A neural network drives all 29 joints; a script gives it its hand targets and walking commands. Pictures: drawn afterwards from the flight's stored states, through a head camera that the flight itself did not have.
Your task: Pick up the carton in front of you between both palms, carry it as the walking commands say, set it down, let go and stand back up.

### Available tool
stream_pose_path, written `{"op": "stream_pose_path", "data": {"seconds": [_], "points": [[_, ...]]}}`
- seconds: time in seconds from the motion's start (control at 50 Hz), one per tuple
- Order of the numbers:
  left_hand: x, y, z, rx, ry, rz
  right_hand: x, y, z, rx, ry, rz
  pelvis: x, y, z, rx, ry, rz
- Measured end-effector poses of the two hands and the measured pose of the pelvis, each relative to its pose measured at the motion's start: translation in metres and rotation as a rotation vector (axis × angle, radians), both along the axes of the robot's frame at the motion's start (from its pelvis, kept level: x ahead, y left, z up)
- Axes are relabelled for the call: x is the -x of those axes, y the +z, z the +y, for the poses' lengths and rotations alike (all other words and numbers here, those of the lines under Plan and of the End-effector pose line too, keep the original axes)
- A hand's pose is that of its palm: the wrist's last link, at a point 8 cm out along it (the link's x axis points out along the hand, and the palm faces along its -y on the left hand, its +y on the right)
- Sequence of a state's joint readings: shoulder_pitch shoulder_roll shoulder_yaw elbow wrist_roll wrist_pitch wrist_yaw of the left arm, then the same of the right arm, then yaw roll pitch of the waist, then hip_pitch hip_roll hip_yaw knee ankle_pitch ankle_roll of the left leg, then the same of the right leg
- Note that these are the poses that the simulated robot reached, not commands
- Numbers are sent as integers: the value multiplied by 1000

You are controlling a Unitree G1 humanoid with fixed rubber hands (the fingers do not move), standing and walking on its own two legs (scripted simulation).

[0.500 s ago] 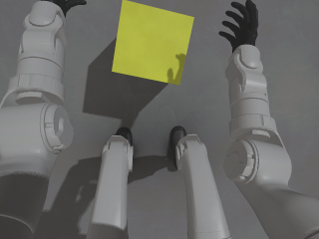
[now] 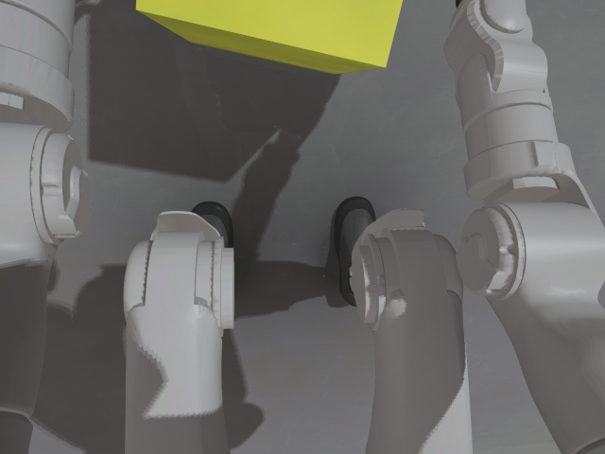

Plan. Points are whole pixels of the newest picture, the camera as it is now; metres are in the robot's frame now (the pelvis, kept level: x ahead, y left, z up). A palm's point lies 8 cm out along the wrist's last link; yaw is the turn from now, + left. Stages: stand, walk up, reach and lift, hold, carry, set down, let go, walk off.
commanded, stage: reach and lift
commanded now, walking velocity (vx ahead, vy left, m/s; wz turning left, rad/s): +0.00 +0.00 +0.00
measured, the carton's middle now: out of the picture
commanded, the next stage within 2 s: none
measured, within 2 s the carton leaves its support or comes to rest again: leaves its support in 0.76 s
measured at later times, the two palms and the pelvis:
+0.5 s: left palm out of the picture +0.58 +0.18 -0.21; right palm out of the picture +0.55 -0.16 -0.21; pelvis +0.00 +0.01 -0.03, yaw -1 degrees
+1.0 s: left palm out of the picture +0.57 +0.16 -0.16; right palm out of the picture +0.54 -0.14 -0.15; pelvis +0.01 +0.01 -0.02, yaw +1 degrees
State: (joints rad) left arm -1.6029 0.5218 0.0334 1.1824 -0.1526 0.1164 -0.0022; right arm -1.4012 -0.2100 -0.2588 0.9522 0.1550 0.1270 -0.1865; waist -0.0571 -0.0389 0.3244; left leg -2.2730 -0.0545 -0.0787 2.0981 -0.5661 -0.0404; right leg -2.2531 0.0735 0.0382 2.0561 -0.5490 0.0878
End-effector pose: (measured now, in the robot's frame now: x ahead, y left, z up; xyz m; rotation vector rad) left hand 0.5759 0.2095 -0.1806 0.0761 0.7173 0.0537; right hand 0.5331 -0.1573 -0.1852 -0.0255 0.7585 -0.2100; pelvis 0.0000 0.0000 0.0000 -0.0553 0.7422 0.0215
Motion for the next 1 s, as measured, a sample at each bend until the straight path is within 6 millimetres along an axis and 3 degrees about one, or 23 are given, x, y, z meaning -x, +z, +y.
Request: {"op": "stream_pose_path", "data": {"seconds": [0.14, 0.26, 0.46, 0.58, 0.78, 0.9, 1.0], "points": [[2, -23, 2, -36, -17, 38, -8, -21, 3, -19, -2, 14, 4, -20, 6, 0, 4, -116], [-12, -30, -11, 7, -26, 5, -12, -27, 1, -7, 18, -2, -2, -27, 8, 8, 5, -123], [-11, -33, -31, 2, -67, 3, -12, -23, -3, -13, -4, -32, -4, -31, 9, 12, 0, -114], [-5, -31, -37, 14, -57, 17, -13, -20, 26, -65, 34, -15, -1, -29, 6, 7, -7, -117], [-12, -20, -41, -29, -110, 70, -19, -17, 23, -80, -13, 17, -3, -28, 10, 9, 5, -114], [-4, -18, -48, 23, -83, 35, -19, -1, 17, -39, -1, -17, -10, -28, 9, 0, 10, -94], [3, 18, -47, 34, -36, -3, -9, 33, 22, -63, -70, -67, -11, -23, 6, 1, 14, -76]]}}
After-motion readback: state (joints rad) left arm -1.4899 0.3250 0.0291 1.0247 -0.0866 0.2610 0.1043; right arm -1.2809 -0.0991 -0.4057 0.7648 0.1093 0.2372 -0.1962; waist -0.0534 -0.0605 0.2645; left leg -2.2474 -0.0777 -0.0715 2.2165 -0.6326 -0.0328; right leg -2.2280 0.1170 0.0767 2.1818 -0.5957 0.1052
